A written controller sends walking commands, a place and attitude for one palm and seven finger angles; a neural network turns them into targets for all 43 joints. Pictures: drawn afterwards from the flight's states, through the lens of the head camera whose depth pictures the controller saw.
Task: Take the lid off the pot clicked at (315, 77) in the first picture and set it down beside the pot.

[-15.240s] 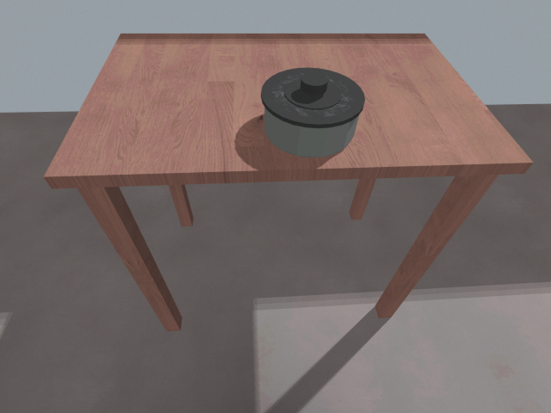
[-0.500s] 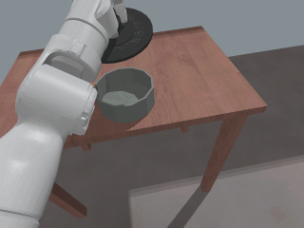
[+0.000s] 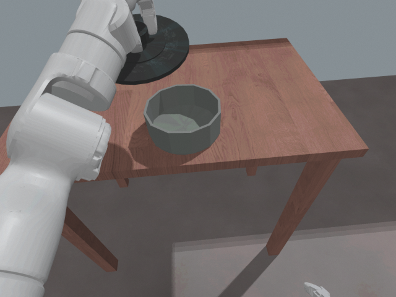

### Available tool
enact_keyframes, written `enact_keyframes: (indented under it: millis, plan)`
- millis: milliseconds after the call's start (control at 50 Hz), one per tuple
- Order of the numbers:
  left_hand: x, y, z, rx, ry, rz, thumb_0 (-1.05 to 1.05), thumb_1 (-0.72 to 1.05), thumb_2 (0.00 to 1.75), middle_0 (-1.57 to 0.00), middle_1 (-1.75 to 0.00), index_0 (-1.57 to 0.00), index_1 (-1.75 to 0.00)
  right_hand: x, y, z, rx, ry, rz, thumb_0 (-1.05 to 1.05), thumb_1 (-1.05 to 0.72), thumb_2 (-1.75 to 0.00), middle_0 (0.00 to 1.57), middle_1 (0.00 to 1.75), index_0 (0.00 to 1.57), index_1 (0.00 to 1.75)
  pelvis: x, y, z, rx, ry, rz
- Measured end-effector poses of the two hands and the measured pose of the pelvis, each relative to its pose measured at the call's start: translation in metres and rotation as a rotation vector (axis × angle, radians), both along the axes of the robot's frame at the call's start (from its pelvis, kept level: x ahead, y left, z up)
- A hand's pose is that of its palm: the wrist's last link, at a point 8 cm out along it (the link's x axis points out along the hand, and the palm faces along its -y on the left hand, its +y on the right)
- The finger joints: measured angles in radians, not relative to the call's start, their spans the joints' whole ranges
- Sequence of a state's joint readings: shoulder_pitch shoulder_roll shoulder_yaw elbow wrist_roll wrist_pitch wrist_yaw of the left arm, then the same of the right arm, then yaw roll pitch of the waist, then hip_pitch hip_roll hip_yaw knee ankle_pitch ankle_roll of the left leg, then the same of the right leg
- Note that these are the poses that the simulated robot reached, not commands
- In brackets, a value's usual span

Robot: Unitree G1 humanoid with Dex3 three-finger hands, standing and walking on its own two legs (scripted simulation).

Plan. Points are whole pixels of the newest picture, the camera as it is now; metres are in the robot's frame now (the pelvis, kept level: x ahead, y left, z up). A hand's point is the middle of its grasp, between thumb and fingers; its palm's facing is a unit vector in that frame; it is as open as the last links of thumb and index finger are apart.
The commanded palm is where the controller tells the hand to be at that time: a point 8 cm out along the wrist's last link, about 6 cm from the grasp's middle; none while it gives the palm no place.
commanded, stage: move the lid sideways beside the pot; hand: left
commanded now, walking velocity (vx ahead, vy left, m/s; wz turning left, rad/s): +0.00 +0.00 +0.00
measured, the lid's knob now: (134, 34) +0.50 +0.10 +0.29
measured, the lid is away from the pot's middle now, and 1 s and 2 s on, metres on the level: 0.07 0.19 0.24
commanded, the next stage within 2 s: lower the lid onto the table in 1.44 s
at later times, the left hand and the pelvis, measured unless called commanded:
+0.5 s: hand (92, 33) +0.48 +0.17 +0.31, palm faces -0.20 -0.11 -0.97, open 7.6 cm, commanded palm +0.47 +0.18 +0.37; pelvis +0.00 +0.01 +0.00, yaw +0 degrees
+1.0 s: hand (60, 35) +0.47 +0.22 +0.31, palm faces -0.19 -0.11 -0.98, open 7.6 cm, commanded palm +0.46 +0.22 +0.37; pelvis +0.00 +0.01 +0.00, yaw +1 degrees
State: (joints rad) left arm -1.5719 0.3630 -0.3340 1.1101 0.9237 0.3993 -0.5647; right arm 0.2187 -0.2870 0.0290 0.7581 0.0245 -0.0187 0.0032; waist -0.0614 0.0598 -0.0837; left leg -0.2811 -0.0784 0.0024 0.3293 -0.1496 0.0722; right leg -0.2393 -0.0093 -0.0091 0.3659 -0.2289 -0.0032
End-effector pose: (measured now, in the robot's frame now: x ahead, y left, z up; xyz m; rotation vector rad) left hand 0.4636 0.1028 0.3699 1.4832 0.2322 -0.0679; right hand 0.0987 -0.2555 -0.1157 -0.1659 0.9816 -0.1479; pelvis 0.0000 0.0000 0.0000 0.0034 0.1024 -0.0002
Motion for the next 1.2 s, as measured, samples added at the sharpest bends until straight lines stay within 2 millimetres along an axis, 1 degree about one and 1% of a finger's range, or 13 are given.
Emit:
enact_keyframes:
  millis: [80, 200, 320, 420, 500, 600, 780, 880, 1000, 1120, 1200]
  plan:
    - [0.002, 0.006, 0.0, -0.011, 0.008, 0.011, 0.04, 0.18, 0.78, -0.63, -0.95, -0.7, -0.98, -0.007, 0.005, -0.004, 0.01, 0.024, -0.008, 0.01, -0.91, -0.89, 0.2, 0.3, 0.2, 0.3, 0.0, 0.003, 0.0, -0.001, 0.002, -0.004]
    - [0.004, 0.018, -0.001, -0.002, 0.014, 0.026, 0.03, 0.18, 0.78, -0.63, -0.95, -0.7, -0.98, -0.024, 0.01, -0.008, 0.017, 0.067, -0.027, 0.01, -0.91, -0.89, 0.2, 0.3, 0.2, 0.3, 0.001, 0.006, 0.001, -0.002, 0.003, -0.008]
    - [0.009, 0.039, -0.004, -0.03, 0.03, 0.052, 0.03, 0.18, 0.78, -0.63, -0.95, -0.7, -0.98, -0.039, 0.008, -0.008, 0.001, 0.104, -0.054, 0.01, -0.91, -0.89, 0.21, 0.3, 0.2, 0.3, 0.001, 0.007, 0.001, -0.004, 0.008, -0.014]
    - [0.01, 0.056, -0.006, -0.006, 0.016, 0.061, 0.03, 0.18, 0.78, -0.63, -0.95, -0.7, -0.98, -0.046, 0.004, -0.005, -0.019, 0.123, -0.061, 0.01, -0.91, -0.89, 0.21, 0.3, 0.2, 0.3, 0.002, 0.009, 0.001, -0.006, 0.012, -0.011]
    - [0.01, 0.07, -0.007, -0.009, 0.02, 0.073, 0.03, 0.18, 0.78, -0.63, -0.95, -0.7, -0.98, -0.044, 0.001, -0.002, -0.031, 0.123, -0.065, 0.01, -0.91, -0.89, 0.2, 0.3, 0.2, 0.3, 0.004, 0.01, 0.001, -0.008, 0.012, -0.007]
    - [0.008, 0.084, -0.009, 0.002, 0.02, 0.085, 0.03, 0.18, 0.78, -0.63, -0.95, -0.7, -0.98, -0.034, 0.001, 0.002, -0.04, 0.107, -0.051, 0.01, -0.91, -0.89, 0.2, 0.3, 0.2, 0.3, 0.004, 0.012, 0.001, -0.01, 0.012, 0.002]
    - [0.0, 0.095, -0.005, 0.015, 0.003, 0.09, 0.03, 0.18, 0.78, -0.63, -0.95, -0.7, -0.98, -0.009, 0.009, 0.004, -0.024, 0.056, -0.011, 0.01, -0.91, -0.89, 0.2, 0.3, 0.2, 0.3, 0.003, 0.014, 0.001, -0.011, 0.011, 0.015]
    - [-0.003, 0.103, -0.005, -0.002, 0.021, 0.123, 0.03, 0.18, 0.78, -0.63, -0.95, -0.7, -0.98, -0.001, 0.014, 0.004, -0.012, 0.044, -0.001, 0.01, -0.91, -0.89, 0.2, 0.3, 0.2, 0.3, 0.0, 0.014, 0.001, -0.011, 0.008, 0.015]
    - [-0.007, 0.115, -0.002, 0.01, 0.015, 0.148, 0.03, 0.18, 0.78, -0.63, -0.95, -0.7, -0.98, -0.004, 0.014, 0.004, -0.012, 0.058, -0.003, 0.0, -0.91, -0.89, 0.21, 0.3, 0.21, 0.3, -0.001, 0.011, 0.001, -0.011, 0.007, 0.016]
    - [-0.009, 0.131, -0.002, -0.012, 0.016, 0.176, 0.03, 0.18, 0.78, -0.63, -0.95, -0.7, -0.98, -0.017, 0.007, 0.004, -0.025, 0.098, -0.022, 0.0, -0.91, -0.89, 0.21, 0.3, 0.21, 0.3, -0.002, 0.009, 0.001, -0.012, 0.005, 0.012]
    - [-0.01, 0.14, -0.003, 0.008, 0.015, 0.196, 0.03, 0.18, 0.78, -0.63, -0.95, -0.7, -0.98, -0.026, 0.001, 0.003, -0.035, 0.122, -0.037, 0.01, -0.91, -0.89, 0.21, 0.3, 0.21, 0.3, -0.002, 0.008, 0.001, -0.013, 0.004, 0.013]
